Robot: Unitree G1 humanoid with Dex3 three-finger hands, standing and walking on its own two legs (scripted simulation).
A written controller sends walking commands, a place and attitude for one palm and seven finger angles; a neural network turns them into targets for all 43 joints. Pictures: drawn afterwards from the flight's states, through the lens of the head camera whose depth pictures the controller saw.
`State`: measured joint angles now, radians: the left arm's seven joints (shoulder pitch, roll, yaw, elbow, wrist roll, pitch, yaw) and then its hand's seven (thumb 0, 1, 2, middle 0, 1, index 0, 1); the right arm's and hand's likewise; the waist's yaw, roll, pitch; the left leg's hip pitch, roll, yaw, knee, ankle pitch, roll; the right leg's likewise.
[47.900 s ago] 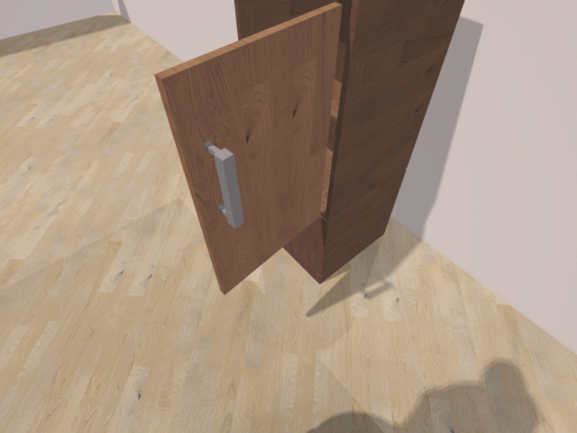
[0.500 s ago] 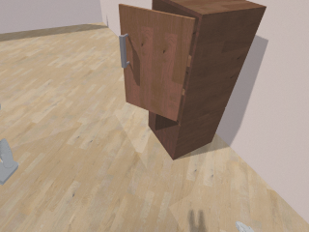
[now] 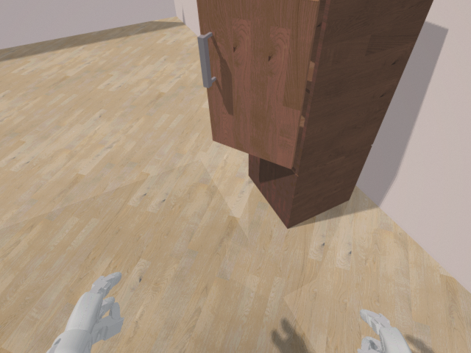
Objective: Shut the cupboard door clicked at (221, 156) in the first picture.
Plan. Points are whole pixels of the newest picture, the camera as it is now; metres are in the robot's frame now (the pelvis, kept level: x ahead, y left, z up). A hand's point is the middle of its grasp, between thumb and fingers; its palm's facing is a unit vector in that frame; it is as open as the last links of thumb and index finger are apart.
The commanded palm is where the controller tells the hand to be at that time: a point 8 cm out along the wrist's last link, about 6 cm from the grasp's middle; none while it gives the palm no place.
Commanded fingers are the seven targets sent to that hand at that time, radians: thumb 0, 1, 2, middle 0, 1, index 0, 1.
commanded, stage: let the arm hang, fingers relaxed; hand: left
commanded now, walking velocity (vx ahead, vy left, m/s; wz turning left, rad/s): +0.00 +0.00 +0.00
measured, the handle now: (208, 60) +0.98 +0.14 +0.05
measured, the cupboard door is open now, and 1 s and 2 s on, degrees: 33 33 33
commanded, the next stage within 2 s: look to check the result in 0.92 s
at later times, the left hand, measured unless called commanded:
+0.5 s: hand out of the picture -0.01 +0.23 -0.15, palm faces +0.00 -0.95 -0.31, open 7.4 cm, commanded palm none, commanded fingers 0.00 0.90 0.90 -0.20 -0.30 -0.20 -0.30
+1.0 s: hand out of the picture +0.10 +0.21 -0.15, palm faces -0.02 -0.96 -0.27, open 7.4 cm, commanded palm none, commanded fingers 0.00 0.90 0.90 -0.20 -0.30 -0.20 -0.30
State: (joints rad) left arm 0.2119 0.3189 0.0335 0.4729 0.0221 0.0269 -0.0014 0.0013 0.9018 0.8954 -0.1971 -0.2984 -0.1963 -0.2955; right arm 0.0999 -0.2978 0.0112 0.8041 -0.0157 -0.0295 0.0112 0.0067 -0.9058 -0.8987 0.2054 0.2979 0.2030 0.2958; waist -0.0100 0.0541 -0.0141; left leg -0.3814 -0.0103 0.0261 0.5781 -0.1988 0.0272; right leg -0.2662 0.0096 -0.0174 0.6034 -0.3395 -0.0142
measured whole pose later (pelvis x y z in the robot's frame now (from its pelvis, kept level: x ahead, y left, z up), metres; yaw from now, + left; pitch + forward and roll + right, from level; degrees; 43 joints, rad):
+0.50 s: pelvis +0.01 -0.01 +0.02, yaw +0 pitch -2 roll -1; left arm 0.29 0.29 0.01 1.17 0.01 0.02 0.01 0.00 0.91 0.89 -0.20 -0.30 -0.20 -0.30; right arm 0.23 -0.25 -0.01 1.13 -0.01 0.02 -0.02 0.01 -0.91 -0.90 0.20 0.30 0.20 0.30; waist 0.00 0.02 0.04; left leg -0.23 0.00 0.02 0.40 -0.13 0.02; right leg -0.10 0.03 -0.02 0.38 -0.25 -0.02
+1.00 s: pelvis +0.03 -0.01 +0.02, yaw -1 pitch -2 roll +0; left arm 0.15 0.27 0.00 1.12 0.01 -0.01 0.01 0.00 0.90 0.89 -0.20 -0.30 -0.20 -0.30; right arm 0.15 -0.29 -0.01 1.13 -0.02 0.00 -0.01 0.00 -0.91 -0.90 0.20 0.30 0.20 0.30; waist -0.01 -0.01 0.02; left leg -0.18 0.00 0.03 0.34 -0.14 0.01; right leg -0.05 0.02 -0.01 0.32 -0.24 -0.02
